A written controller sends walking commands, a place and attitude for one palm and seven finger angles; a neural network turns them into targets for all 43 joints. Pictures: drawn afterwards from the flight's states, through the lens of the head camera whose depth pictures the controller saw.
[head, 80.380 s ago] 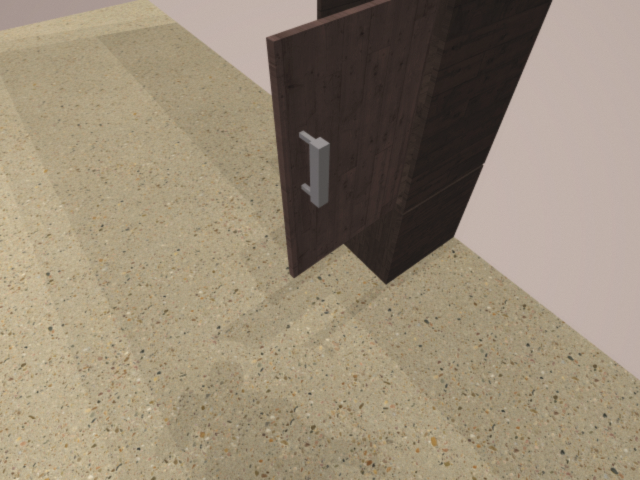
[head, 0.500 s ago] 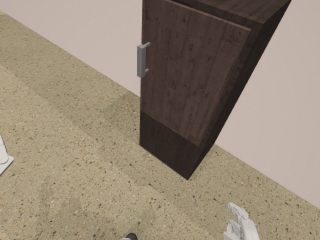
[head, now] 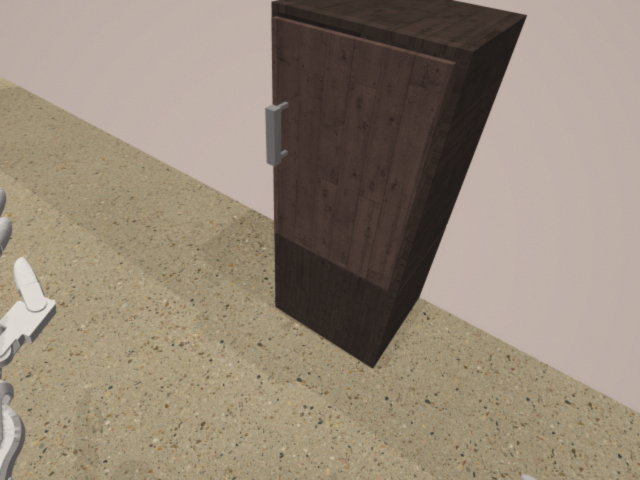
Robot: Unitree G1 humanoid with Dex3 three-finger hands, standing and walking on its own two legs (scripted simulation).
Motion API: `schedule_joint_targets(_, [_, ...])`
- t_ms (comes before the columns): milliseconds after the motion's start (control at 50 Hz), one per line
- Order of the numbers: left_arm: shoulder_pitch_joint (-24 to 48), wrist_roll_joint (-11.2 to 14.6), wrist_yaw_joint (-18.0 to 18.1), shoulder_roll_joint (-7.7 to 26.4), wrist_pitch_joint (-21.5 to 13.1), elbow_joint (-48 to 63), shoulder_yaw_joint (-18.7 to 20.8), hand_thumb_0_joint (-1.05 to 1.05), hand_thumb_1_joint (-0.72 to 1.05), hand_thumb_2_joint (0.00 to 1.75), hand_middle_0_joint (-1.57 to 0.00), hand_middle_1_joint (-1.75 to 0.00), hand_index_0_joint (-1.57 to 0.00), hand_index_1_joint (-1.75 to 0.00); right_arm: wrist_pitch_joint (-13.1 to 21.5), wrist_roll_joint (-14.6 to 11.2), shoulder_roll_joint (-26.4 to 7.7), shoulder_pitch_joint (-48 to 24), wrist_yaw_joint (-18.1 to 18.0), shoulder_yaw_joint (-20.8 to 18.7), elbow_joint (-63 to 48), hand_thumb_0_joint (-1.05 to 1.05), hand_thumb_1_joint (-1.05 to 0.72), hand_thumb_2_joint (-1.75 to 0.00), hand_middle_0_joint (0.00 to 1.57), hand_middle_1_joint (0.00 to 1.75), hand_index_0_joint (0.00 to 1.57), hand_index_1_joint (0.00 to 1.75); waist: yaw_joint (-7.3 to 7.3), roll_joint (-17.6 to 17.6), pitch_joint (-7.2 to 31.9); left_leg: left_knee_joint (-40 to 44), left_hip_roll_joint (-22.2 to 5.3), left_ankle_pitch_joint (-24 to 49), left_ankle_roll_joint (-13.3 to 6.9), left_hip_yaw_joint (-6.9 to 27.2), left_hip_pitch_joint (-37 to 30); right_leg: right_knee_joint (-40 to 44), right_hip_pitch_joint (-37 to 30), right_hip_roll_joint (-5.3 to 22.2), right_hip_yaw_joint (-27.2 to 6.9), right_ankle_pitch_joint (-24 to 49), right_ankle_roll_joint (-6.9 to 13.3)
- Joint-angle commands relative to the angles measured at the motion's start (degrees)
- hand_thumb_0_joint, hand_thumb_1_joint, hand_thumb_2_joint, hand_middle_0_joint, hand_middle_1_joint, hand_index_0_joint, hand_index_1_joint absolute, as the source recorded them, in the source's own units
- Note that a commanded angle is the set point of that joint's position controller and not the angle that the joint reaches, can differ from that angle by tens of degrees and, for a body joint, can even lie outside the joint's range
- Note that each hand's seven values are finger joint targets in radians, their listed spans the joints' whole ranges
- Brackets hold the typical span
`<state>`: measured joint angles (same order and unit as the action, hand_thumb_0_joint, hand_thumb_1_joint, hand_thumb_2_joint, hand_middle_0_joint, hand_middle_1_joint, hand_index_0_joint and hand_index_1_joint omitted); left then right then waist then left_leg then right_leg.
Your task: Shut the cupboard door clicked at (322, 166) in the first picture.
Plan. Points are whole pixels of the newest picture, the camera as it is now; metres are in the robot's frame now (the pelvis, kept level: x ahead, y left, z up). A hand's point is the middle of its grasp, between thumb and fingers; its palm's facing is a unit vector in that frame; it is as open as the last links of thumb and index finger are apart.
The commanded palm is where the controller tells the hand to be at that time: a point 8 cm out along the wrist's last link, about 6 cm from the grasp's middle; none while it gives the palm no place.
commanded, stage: stop stepping back and stand still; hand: left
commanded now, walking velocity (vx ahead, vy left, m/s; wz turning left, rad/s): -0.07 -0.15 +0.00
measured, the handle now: (279, 133) +0.85 +0.15 +0.04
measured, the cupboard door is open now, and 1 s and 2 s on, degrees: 1 1 1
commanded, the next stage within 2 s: let the arm hang, fingers relaxed in 0.34 s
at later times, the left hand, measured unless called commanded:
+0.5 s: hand (60, 375) +0.19 +0.28 +0.11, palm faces +0.41 -0.83 -0.38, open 7.4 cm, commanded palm none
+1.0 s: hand out of the picture -0.08 +0.23 -0.14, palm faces +0.02 -0.97 -0.24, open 7.3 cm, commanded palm none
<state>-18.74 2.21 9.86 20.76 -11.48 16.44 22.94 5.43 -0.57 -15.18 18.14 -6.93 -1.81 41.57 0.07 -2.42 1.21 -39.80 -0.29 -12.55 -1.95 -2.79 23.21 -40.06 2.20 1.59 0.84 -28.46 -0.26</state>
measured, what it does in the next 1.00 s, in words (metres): steps on the spot: left foot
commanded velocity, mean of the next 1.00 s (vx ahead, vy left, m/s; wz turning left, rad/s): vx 0.05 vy -0.01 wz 0.00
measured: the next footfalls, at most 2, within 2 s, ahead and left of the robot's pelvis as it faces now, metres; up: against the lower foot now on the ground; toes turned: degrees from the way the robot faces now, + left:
left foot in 0.46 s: +0.06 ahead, +0.15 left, +0.00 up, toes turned +5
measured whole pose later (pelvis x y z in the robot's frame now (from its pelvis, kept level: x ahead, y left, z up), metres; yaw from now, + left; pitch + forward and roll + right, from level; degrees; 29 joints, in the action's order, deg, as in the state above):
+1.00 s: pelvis -0.05 +0.04 +0.03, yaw +0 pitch -3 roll -1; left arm -20.5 -0.8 0.7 11.9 2.2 -60.3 0.8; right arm -2.5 1.4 -10.3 15.5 -1.4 -0.6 59.3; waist 0.0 1.5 -2.6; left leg -26.1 -2.5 -8.0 -0.8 -4.6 15.6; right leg -25.3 6.4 1.8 6.4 -16.2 -0.2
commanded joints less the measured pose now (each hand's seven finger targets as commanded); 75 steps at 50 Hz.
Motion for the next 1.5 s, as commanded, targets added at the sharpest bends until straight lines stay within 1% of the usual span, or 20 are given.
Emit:
schedule_joint_targets(0, [0.22,0.15,-0.33,18.07,-7.48,32.84,8.13,0.00,0.90,0.90,-0.20,-0.30,-0.20,-0.30,8.07,1.26,-4.12,-8.79,2.42,-1.43,-13.05,0.00,-0.90,-0.90,0.20,0.30,0.20,0.30,0.36,15.60,10.94,25.13,-15.72,4.94,-3.32,24.59,-15.37,-13.83,12.18,-3.99,-3.88,-4.89,0.44])
schedule_joint_targets(40, [-7.89,1.30,-0.06,17.98,-6.88,37.59,11.89,0.00,0.90,0.90,-0.20,-0.30,-0.20,-0.30,7.76,1.25,-3.60,-9.23,3.50,-1.66,-14.66,0.00,-0.90,-0.90,0.20,0.30,0.20,0.30,0.70,13.35,10.95,30.07,-14.40,-15.46,-3.36,19.85,-9.48,-9.35,9.49,-3.78,-1.34,-2.10,0.72])
schedule_joint_targets(100, [-21.74,2.52,0.19,18.44,-5.35,34.10,16.38,0.00,0.90,0.90,-0.20,-0.30,-0.20,-0.30,6.60,1.66,-2.80,-8.95,4.05,-1.11,-15.35,0.00,-0.90,-0.90,0.20,0.30,0.20,0.30,0.67,21.66,12.86,31.25,-10.06,-17.35,1.48,9.03,-6.75,2.92,3.58,-6.06,5.20,-0.76,1.10])
schedule_joint_targets(160, [-23.53,3.21,-0.13,14.99,-2.80,26.11,14.11,0.00,0.90,0.90,-0.20,-0.30,-0.20,-0.30,2.90,1.22,-2.07,-8.72,3.39,-0.43,-15.28,0.00,-0.90,-0.90,0.20,0.30,0.20,0.30,-1.16,17.12,8.31,24.22,-6.23,-18.28,3.69,2.27,-0.54,16.94,-0.84,-4.73,5.93,3.09,2.44])
schedule_joint_targets(180, [-21.92,3.20,-0.10,15.00,-1.74,22.98,13.66,0.00,0.90,0.90,-0.20,-0.30,-0.20,-0.30,1.51,1.07,-1.89,-8.59,3.09,-0.49,-14.98,0.00,-0.90,-0.90,0.20,0.30,0.20,0.30,-1.64,10.73,6.16,15.97,-4.62,-16.95,3.58,0.73,0.50,21.10,2.76,-0.30,0.40,2.13,4.28])
schedule_joint_targets(220, [-15.88,3.06,0.25,15.32,0.10,17.98,11.98,0.00,0.90,0.90,-0.20,-0.30,-0.20,-0.30,-0.55,0.92,-2.15,-8.60,2.55,-0.10,-13.98,0.00,-0.90,-0.90,0.20,0.30,0.20,0.30,-1.25,-5.41,0.50,-5.58,-2.31,-9.73,3.47,1.53,4.47,31.86,14.64,16.14,-21.94,-8.83,10.70])
schedule_joint_targets(240, [-13.52,2.63,0.58,14.38,0.53,16.24,10.79,0.00,0.90,0.90,-0.20,-0.30,-0.20,-0.30,-0.38,0.45,-2.30,-9.00,2.52,-0.10,-13.54,0.00,-0.90,-0.90,0.20,0.30,0.20,0.30,-0.60,-8.59,-2.61,-11.61,-2.17,-8.57,3.17,3.77,8.28,32.40,15.66,17.41,-23.58,-4.97,11.96])
schedule_joint_targets(320, [-1.56,0.70,0.30,10.76,0.27,7.06,3.30,0.00,0.90,0.90,-0.20,-0.30,-0.20,-0.30,0.97,0.44,-3.12,-9.44,1.70,0.92,-11.68,0.00,-0.90,-0.90,0.20,0.30,0.20,0.30,-1.24,-6.48,-4.80,-4.41,-3.22,-4.46,2.35,1.16,5.78,23.18,12.39,11.71,-8.96,18.79,7.76])
schedule_joint_targets(400, [11.55,-0.84,0.78,10.58,-0.88,14.09,-1.87,0.00,0.90,0.90,-0.20,-0.30,-0.20,-0.30,3.35,0.26,-3.67,-12.03,0.34,0.25,-11.59,0.00,-0.90,-0.90,0.20,0.30,0.20,0.30,-0.14,-5.53,-5.42,5.13,-1.23,-0.71,0.54,-2.40,-6.14,22.49,15.67,9.75,-6.34,21.86,4.89])
schedule_joint_targets(420, [-1.27,-5.08,-7.39,2.40,8.22,-25.34,-16.12,0.00,0.90,0.90,-0.20,-0.30,-0.20,-0.30,3.26,2.35,-11.03,-9.21,7.10,-1.63,-3.09,0.00,-0.90,-0.90,0.20,0.30,0.20,0.30,-2.67,1.05,-8.30,2.36,-6.51,20.48,-0.30,0.24,-7.38,5.87,22.62,11.97,5.24,39.42,3.09])
schedule_joint_targets(440, [-6.14,-3.16,-9.31,-0.95,11.86,-26.42,-17.21,0.00,0.90,0.90,-0.20,-0.30,-0.20,-0.30,-0.78,1.31,-8.66,-6.94,7.32,-0.68,-5.18,0.00,-0.90,-0.90,0.20,0.30,0.20,0.30,-0.51,4.46,-0.77,4.48,-6.74,27.88,-1.68,5.67,-11.14,1.99,20.59,5.81,1.68,30.86,0.94])
schedule_joint_targets(480, [-6.17,-3.63,-9.53,-4.97,13.48,-29.41,-18.69,0.00,0.90,0.90,-0.20,-0.30,-0.20,-0.30,-3.21,2.02,-8.28,-8.23,6.94,-0.12,-4.28,0.00,-0.90,-0.90,0.20,0.30,0.20,0.30,1.83,10.30,0.20,9.92,-12.55,21.42,-3.79,8.41,-5.06,-0.50,16.66,2.50,3.73,6.16,0.11])
schedule_joint_targets(520, [-3.31,-3.60,-9.86,-2.59,12.78,-34.01,-18.93,0.00,0.90,0.90,-0.20,-0.30,-0.20,-0.30,-3.61,2.58,-7.82,-9.94,6.28,0.71,-5.37,0.00,-0.90,-0.90,0.20,0.30,0.20,0.30,2.31,2.35,-0.19,10.76,-10.01,14.66,-3.58,9.51,1.27,6.34,9.82,2.81,2.13,11.30,0.63])
schedule_joint_targets(580, [0.15,-3.88,-9.69,2.11,11.32,-44.10,-18.98,0.00,0.90,0.90,-0.20,-0.30,-0.20,-0.30,-4.55,2.51,-6.04,-9.38,6.18,0.50,-2.48,0.00,-0.90,-0.90,0.20,0.30,0.20,0.30,0.49,-12.13,2.20,3.97,-2.70,10.66,1.23,2.43,-4.42,13.47,9.59,9.63,-3.73,34.93,3.89])
schedule_joint_targets(600, [0.85,-3.92,-9.27,2.87,11.26,-47.42,-19.30,0.00,0.90,0.90,-0.20,-0.30,-0.20,-0.30,-5.06,2.57,-6.01,-8.47,6.15,0.40,-1.30,0.00,-0.90,-0.90,0.20,0.30,0.20,0.30,-0.02,-12.10,2.64,4.24,-2.39,8.60,1.61,2.06,-5.93,13.55,9.42,10.31,-3.60,37.34,5.06])
schedule_joint_targets(680, [-0.08,-2.95,-8.70,-0.60,11.38,-58.25,-20.73,0.00,0.90,0.90,-0.20,-0.30,-0.20,-0.30,-5.17,2.27,-4.08,-7.02,5.86,0.99,4.94,0.00,-0.90,-0.90,0.20,0.30,0.20,0.30,-0.20,9.59,5.26,9.97,-5.03,19.66,0.87,3.00,-13.11,13.51,7.88,5.91,-0.77,27.07,2.45])
schedule_joint_targets(740, [-1.11,-3.14,-8.44,-2.72,11.64,-62.53,-19.97,0.00,0.90,0.90,-0.20,-0.30,-0.20,-0.30,-5.60,2.20,-2.63,-6.25,5.51,0.49,7.42,0.00,-0.90,-0.90,0.20,0.30,0.20,0.30,-0.01,14.92,3.85,11.59,-5.69,14.58,0.59,3.63,-12.31,17.25,6.72,5.18,-0.10,21.31,2.74])
schedule_joint_targets(860, [-0.78,-3.13,-8.94,-3.91,12.27,-70.85,-20.92,0.00,0.90,0.90,-0.20,-0.30,-0.20,-0.30,-6.72,1.89,-2.15,-3.57,5.34,0.09,12.44,0.00,-0.90,-0.90,0.20,0.30,0.20,0.30,-0.47,6.09,-7.00,19.62,-6.34,-4.46,0.93,5.53,-8.36,22.41,11.82,3.88,0.54,8.74,2.99])
schedule_joint_targets(980, [-3.73,-3.19,-8.81,-4.55,12.05,-76.08,-21.26,0.00,0.90,0.90,-0.20,-0.30,-0.20,-0.30,-6.25,1.69,-2.21,-0.83,5.21,-0.16,16.27,0.00,-0.90,-0.90,0.20,0.30,0.20,0.30,-0.29,1.66,-4.84,23.23,-7.01,-7.17,0.45,5.93,-10.90,21.57,11.29,3.50,0.64,8.98,2.47])
schedule_joint_targets(1480, [-7.55,-3.12,-7.73,-8.87,11.56,-81.57,-21.35,0.00,0.90,0.90,-0.20,-0.30,-0.20,-0.30,-6.33,1.62,3.93,4.49,4.89,0.20,22.20,0.00,-0.90,-0.90,0.20,0.30,0.20,0.30,-0.68,3.73,-8.71,21.18,-5.30,-3.18,0.79,2.86,-10.64,22.45,14.97,4.04,-0.13,8.36,2.53])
